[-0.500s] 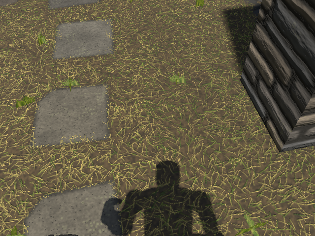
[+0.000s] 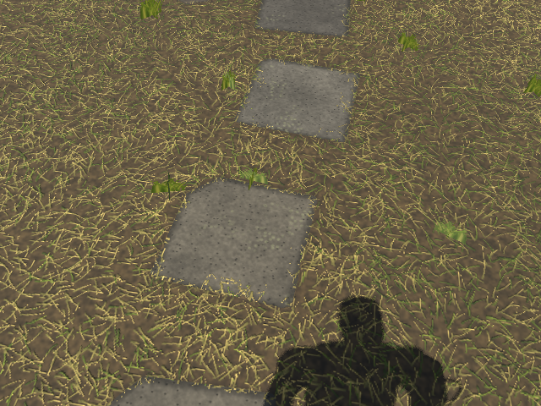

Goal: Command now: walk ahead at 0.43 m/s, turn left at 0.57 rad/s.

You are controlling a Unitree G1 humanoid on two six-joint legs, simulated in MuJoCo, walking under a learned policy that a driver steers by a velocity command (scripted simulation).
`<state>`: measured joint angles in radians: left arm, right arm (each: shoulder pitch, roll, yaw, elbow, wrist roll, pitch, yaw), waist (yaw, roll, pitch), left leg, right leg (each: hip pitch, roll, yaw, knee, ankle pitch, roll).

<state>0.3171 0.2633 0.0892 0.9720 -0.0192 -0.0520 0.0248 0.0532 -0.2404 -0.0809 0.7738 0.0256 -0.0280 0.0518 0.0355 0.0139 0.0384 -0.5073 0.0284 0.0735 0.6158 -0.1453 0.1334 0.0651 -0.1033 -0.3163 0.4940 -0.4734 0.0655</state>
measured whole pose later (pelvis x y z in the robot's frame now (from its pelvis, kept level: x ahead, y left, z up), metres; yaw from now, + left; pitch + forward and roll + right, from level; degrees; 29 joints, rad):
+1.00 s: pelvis +0.21 +0.02 +0.03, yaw +12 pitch +2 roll +0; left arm 0.20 0.33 0.09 0.77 -0.02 0.03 0.02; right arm 0.18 -0.25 -0.06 0.74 -0.01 0.01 -0.04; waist 0.01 -0.04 0.03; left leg -0.21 0.02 0.01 0.44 -0.27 0.00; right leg -0.53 0.03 0.05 1.04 -0.44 0.06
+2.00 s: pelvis +0.23 -0.01 +0.02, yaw -16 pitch +1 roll +0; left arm 0.18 0.29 0.06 0.66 -0.01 0.05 0.01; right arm 0.18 -0.25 -0.04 0.72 0.01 0.01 -0.01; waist -0.01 -0.02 0.05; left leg -0.25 0.02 -0.02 0.50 -0.26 -0.01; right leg -0.25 0.00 0.05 0.56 -0.31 0.07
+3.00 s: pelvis +0.23 -0.03 +0.02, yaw -17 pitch -2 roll +0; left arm 0.25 0.23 0.03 0.92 0.00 0.00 0.02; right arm 0.24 -0.24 -0.04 1.03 0.00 0.01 -0.05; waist -0.01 0.00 0.04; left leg -0.19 0.05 -0.03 0.48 -0.26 -0.06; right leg -0.17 0.03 0.04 0.50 -0.30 -0.02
